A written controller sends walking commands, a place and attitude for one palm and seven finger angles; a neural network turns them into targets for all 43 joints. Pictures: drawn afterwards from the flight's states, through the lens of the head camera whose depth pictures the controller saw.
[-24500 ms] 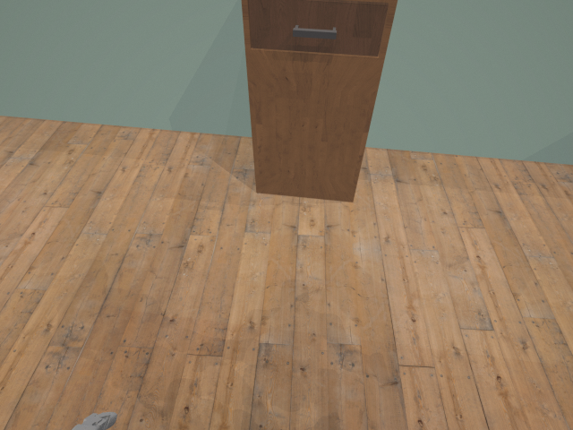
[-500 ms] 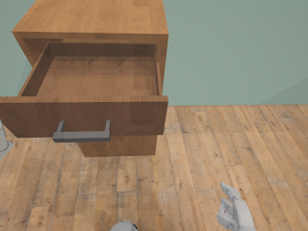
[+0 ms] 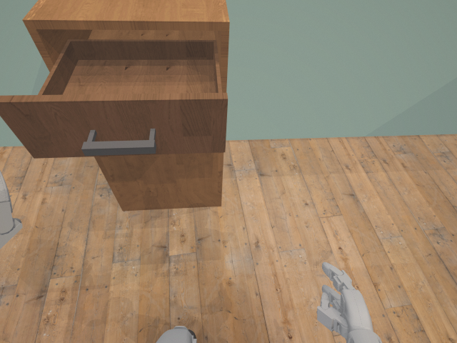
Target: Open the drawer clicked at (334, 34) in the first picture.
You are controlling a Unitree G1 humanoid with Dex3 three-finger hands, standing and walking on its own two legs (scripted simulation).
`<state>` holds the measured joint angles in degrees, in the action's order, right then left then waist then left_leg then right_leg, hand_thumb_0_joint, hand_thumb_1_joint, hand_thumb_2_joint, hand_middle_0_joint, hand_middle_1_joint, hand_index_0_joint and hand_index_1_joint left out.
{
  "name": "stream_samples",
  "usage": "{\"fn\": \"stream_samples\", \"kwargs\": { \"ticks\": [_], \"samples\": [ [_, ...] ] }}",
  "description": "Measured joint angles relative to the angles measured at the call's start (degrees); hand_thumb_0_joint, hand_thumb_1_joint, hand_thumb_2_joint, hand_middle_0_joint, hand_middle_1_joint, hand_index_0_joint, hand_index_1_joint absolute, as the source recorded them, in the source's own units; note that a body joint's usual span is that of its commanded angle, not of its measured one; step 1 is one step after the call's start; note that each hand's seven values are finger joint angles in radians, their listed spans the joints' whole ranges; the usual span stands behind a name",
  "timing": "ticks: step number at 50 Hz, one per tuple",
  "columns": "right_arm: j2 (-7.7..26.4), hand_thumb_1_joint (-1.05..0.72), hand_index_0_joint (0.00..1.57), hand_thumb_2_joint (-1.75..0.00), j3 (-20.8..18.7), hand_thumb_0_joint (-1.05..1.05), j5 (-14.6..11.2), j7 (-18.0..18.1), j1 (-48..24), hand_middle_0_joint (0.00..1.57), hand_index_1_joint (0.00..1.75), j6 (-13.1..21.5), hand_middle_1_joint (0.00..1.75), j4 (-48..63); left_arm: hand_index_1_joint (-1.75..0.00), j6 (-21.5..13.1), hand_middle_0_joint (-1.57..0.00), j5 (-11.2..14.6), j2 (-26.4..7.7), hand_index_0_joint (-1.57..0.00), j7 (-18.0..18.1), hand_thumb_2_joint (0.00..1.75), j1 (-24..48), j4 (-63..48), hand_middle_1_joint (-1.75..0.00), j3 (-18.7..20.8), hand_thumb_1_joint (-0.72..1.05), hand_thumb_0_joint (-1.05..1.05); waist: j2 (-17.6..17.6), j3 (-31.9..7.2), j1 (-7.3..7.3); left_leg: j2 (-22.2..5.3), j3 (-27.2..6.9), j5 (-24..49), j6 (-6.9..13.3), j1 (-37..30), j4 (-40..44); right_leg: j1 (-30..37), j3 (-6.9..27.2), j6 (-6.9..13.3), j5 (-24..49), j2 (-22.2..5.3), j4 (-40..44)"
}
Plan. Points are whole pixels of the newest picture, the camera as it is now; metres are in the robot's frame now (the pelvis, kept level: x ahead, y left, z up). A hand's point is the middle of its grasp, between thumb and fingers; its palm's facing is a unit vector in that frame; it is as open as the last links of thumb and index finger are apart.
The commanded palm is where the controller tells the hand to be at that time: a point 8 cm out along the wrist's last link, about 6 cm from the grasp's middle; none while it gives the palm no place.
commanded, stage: stop stepping back and stand still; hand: left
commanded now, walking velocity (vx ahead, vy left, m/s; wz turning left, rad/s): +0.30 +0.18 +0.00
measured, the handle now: (121, 140) +0.47 +0.26 +0.05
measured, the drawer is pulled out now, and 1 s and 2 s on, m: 0.27 0.27 0.27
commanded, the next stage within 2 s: let the arm hang, fingers relaxed in 0.56 s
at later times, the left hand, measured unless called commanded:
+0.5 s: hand out of the picture +0.11 +0.24 +0.23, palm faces +0.51 -0.76 -0.40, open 7.4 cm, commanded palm +0.05 +0.28 +0.24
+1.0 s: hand out of the picture -0.06 +0.18 -0.16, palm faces +0.16 -0.97 -0.18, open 6.8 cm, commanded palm none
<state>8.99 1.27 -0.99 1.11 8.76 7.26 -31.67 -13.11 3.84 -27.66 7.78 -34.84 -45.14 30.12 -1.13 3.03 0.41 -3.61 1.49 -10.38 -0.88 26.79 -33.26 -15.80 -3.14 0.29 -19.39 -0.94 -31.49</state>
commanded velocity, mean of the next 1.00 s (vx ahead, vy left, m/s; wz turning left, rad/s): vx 0.10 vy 0.02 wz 0.00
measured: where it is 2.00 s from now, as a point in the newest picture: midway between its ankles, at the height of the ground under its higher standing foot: outside the picture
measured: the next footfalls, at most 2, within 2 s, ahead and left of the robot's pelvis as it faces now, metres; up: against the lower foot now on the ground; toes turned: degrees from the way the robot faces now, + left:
left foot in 0.20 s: -0.01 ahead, +0.12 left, +0.00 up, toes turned +6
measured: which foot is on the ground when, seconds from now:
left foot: up 0.00-0.18, down 0.20-1.00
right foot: down 0.00-1.00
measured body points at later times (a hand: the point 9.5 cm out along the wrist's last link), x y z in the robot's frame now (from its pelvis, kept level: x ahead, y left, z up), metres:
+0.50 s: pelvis -0.06 -0.01 +0.00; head -0.08 +0.00 +0.45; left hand +0.08 +0.28 +0.25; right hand +0.10 -0.24 -0.08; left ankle -0.05 +0.11 -0.72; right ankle -0.01 -0.11 -0.73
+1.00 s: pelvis -0.06 +0.00 +0.01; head -0.04 +0.02 +0.46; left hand -0.07 +0.23 -0.15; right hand -0.01 -0.23 -0.13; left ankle -0.05 +0.11 -0.73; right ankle -0.03 -0.11 -0.73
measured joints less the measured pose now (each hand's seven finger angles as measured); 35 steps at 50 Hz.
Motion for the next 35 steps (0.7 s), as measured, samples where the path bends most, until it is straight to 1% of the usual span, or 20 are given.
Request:
{"fn": "stream_samples", "kwargs": {
  "ticks": [2, 4, 5, 7, 10, 11, 12, 15, 19, 21, 23, 25, 26, 27, 28, 30, 32, 33, 34, 35],
  "samples": [
    [1.2, -0.9, 0.21, -0.89, -0.1, 0.01, -0.3, 0.3, -0.2, 0.2, 0.3, -1.2, 0.3, -1.4, -0.3, 0.3, -0.21, -0.1, 0.9, -0.22, -0.5, 0.9, 1.2, 1.3, -0.31, -1.5, 0.89, 0.01, 2.0, 0.5, -0.37, 0.7, -2.3, -7.6, -0.1, 2.8, -10.6, -0.5, -0.9, 0.4, 2.7, 0.7, -1.1],
    [1.8, -0.9, 0.21, -0.89, -0.4, 0.01, -0.5, 0.7, 1.0, 0.2, 0.3, -2.5, 0.3, -3.3, -0.3, 0.6, -0.21, -0.1, 1.9, -0.22, -0.6, 0.9, 1.5, 2.7, -0.31, -2.6, 0.88, 0.01, 1.7, -0.8, -0.75, 2.5, -2.4, -9.9, 0.0, 3.6, -20.1, -0.2, -1.0, 0.4, 3.7, 0.1, -0.5],
    [1.9, -0.9, 0.21, -0.89, -0.6, 0.01, -0.5, 1.0, 1.9, 0.2, 0.3, -3.2, 0.3, -4.0, -0.3, 0.7, -0.21, -0.2, 2.5, -0.22, -0.5, 0.9, 1.2, 3.4, -0.31, -2.8, 0.88, 0.01, 1.1, -1.9, -1.01, 3.0, -1.9, -10.4, 0.2, 2.7, -21.6, -0.1, -0.9, 0.3, 4.2, -0.3, 0.3],
    [2.3, -0.9, 0.21, -0.89, -0.9, 0.01, -0.3, 1.7, 4.0, 0.2, 0.3, -4.0, 0.3, -4.6, -0.3, 0.8, -0.21, -0.7, 3.4, -0.22, -0.1, 0.9, 0.9, 5.1, -0.31, -3.0, 0.88, 0.01, 0.1, -4.2, -1.53, 2.9, -0.7, -11.4, 1.0, -1.7, -17.1, -0.2, -0.9, 0.2, 5.2, -1.0, 1.7],
    [4.4, -0.9, 0.21, -0.89, -1.7, 0.02, 0.3, 2.6, 6.8, 0.2, 0.3, -2.9, 0.3, -4.4, -0.3, 0.9, -0.21, -1.4, 4.7, -0.22, 0.8, 0.9, 1.4, 6.8, -0.31, -4.0, 0.88, 0.01, 1.1, -6.4, -2.66, 1.6, -0.6, -11.9, 2.5, -10.6, -0.2, -1.6, -2.5, 0.0, 5.7, -0.8, 1.5],
    [4.8, -0.9, 0.21, -0.89, -2.2, 0.02, 0.5, 2.9, 7.0, 0.2, 0.3, -2.4, 0.3, -4.5, -0.3, 0.9, -0.21, -1.4, 4.9, -0.22, 1.0, 0.9, 2.1, 7.0, -0.31, -4.2, 0.89, 0.01, 0.9, -5.8, -2.99, 1.8, -0.9, -7.3, 2.1, -11.0, 2.2, -2.2, -2.8, -0.1, 5.3, -1.2, 0.3],
    [4.8, -0.91, 0.21, -0.89, -2.5, 0.02, 0.4, 3.0, 6.9, 0.2, 0.3, -2.2, 0.3, -4.6, -0.3, 0.9, -0.21, -1.4, 5.0, -0.22, 1.1, 0.9, 2.5, 7.3, -0.31, -4.3, 0.89, 0.01, 0.1, -4.9, -2.89, 2.3, -0.7, -5.3, 1.6, -11.0, 2.0, -2.5, -2.2, -0.1, 4.3, -1.4, -0.9],
    [4.5, -0.91, 0.2, -0.89, -2.5, 0.02, 0.3, 2.8, 7.5, 0.2, 0.3, -1.5, 0.3, -4.2, -0.3, 1.1, -0.21, -2.1, 4.5, -0.22, 1.3, 0.9, 1.6, 7.6, -0.31, -3.9, 0.89, 0.01, -0.7, -4.6, -2.74, 2.7, -0.4, -4.9, 1.2, -10.9, 1.5, -2.8, -0.8, 0.0, -0.2, -1.0, -3.3],
    [3.6, -0.91, 0.2, -0.89, -1.9, 0.02, 0.2, 2.4, 7.6, 0.2, 0.3, -0.5, 0.3, -4.4, -0.3, 0.3, -0.21, -2.4, 3.4, -0.22, 1.4, 0.9, 1.6, 7.4, -0.31, -3.5, 0.89, 0.02, 0.0, -4.4, -2.29, 2.3, -1.1, -6.6, 1.2, -9.9, -0.8, -1.6, -1.1, 0.8, 5.4, 0.0, -1.2],
    [3.4, -0.91, 0.2, -0.89, -1.8, 0.02, 0.3, 2.2, 7.0, 0.2, 0.3, -0.7, 0.3, -5.0, -0.3, -0.5, -0.21, -2.4, 3.6, -0.22, 1.2, 0.9, 2.6, 7.6, -0.31, -3.9, 0.89, 0.02, 0.4, -4.6, -1.62, 2.3, -1.5, -11.1, 1.9, -8.3, -4.7, -1.9, -1.2, 1.3, 5.6, 0.3, -1.1],
    [3.2, -0.91, 0.2, -0.89, -1.7, 0.02, 0.5, 1.9, 6.1, 0.2, 0.3, -1.3, 0.3, -5.9, -0.3, -1.0, -0.21, -2.4, 4.3, -0.22, 1.0, 0.9, 3.8, 8.0, -0.31, -4.5, 0.89, 0.01, 0.4, -4.6, -1.24, 2.6, -0.7, -11.9, 2.4, -7.2, -8.3, -1.8, -1.2, 1.4, 5.7, 0.2, -0.8],
    [3.1, -0.91, 0.2, -0.89, -1.5, 0.02, 0.6, 1.8, 5.6, 0.2, 0.3, -1.8, 0.3, -6.0, -0.3, -1.0, -0.21, -2.3, 5.0, -0.22, 1.0, 0.9, 4.6, 8.4, -0.31, -4.9, 0.89, 0.01, 0.3, -4.8, -1.37, 2.6, 0.3, -11.6, 3.0, -8.9, -4.4, -1.8, -1.3, 1.2, 5.7, -0.1, -0.8],
    [3.2, -0.91, 0.21, -0.89, -1.4, 0.02, 0.7, 2.0, 5.5, 0.2, 0.3, -1.9, 0.3, -5.6, -0.3, -1.0, -0.21, -2.2, 5.3, -0.22, 1.0, 0.9, 4.8, 8.4, -0.31, -5.0, 0.89, 0.01, 0.4, -4.7, -1.58, 2.5, 0.2, -9.5, 3.0, -9.9, -1.5, -1.9, -1.6, 1.0, 5.5, -0.2, -1.2],
    [3.0, -0.91, 0.21, -0.89, -1.4, 0.02, 0.8, 2.1, 5.1, 0.2, 0.3, -1.8, 0.3, -5.3, -0.3, -0.9, -0.21, -2.1, 5.5, -0.22, 1.1, 0.9, 5.0, 8.4, -0.31, -5.1, 0.89, 0.01, 0.3, -4.3, -1.64, 2.6, 0.4, -6.0, 2.7, -10.2, -0.6, -2.1, -1.4, 0.8, 4.6, -0.3, -2.1],
    [2.8, -0.91, 0.21, -0.89, -1.3, 0.02, 0.8, 2.2, 4.9, 0.2, 0.3, -1.8, 0.3, -4.9, -0.3, -0.8, -0.21, -2.1, 5.7, -0.22, 1.2, 0.9, 5.0, 8.6, -0.31, -5.1, 0.89, 0.01, 0.2, -4.0, -1.58, 2.7, 0.6, -4.8, 2.4, -10.3, -0.6, -2.4, -0.8, 0.7, 2.3, -0.3, -3.3],
    [1.9, -0.91, 0.21, -0.89, -1.0, 0.02, 0.6, 2.2, 5.0, 0.2, 0.3, -1.5, 0.3, -4.2, -0.3, -0.3, -0.21, -2.4, 5.6, -0.22, 1.3, 0.9, 4.6, 9.1, -0.31, -4.8, 0.89, 0.01, 0.1, -4.3, -1.6, 3.0, 0.8, -4.9, 2.1, -10.5, 0.0, -3.0, 0.0, 0.3, -0.9, 0.1, -6.2],
    [1.0, -0.91, 0.21, -0.89, -0.4, 0.02, 0.6, 2.0, 5.3, 0.2, 0.3, -0.7, 0.3, -3.6, -0.3, 0.2, -0.21, -2.5, 4.8, -0.22, 1.4, 0.9, 4.1, 9.0, -0.31, -4.3, 0.89, 0.01, -0.1, -4.5, -1.65, 3.3, 0.6, -5.1, 1.8, -10.6, 0.6, -1.6, 0.1, 0.0, 0.2, 0.4, -4.5],
    [0.6, -0.91, 0.21, -0.89, 0.0, 0.02, 0.6, 1.9, 5.3, 0.2, 0.3, -0.4, 0.3, -3.3, -0.3, 0.1, -0.21, -2.4, 4.2, -0.22, 1.4, 0.9, 3.9, 8.8, -0.31, -3.9, 0.89, 0.01, -0.6, -4.5, -1.56, 3.6, 0.6, -5.2, 1.6, -10.5, 0.6, -0.4, 0.4, 0.1, 2.7, 0.3, -1.9],
    [0.9, -0.9, 0.21, -0.89, -0.3, 0.01, 0.7, 1.0, 5.0, 0.2, 0.3, 1.0, 0.3, -4.6, -0.3, -0.8, -0.21, -3.5, 4.1, -0.21, 0.5, 0.9, 5.4, 11.7, -0.31, -5.4, 0.89, 0.01, 0.2, -4.8, -1.04, 3.5, 0.3, -5.5, 1.5, -9.4, -0.4, -0.8, 0.2, 0.4, 4.3, 0.5, -1.5],
    [1.6, -0.9, 0.21, -0.89, -1.0, 0.01, 0.8, 0.0, 4.3, 0.2, 0.3, 1.3, 0.3, -6.6, -0.3, -0.1, -0.21, -4.5, 4.5, -0.21, -1.2, 0.9, 8.1, 17.2, -0.3, -8.4, 0.89, 0.01, 1.4, -5.2, -0.44, 3.5, -0.1, -5.8, 1.5, -8.3, -1.5, -1.6, -0.2, 0.6, 4.1, 0.5, -2.3]
  ]
}}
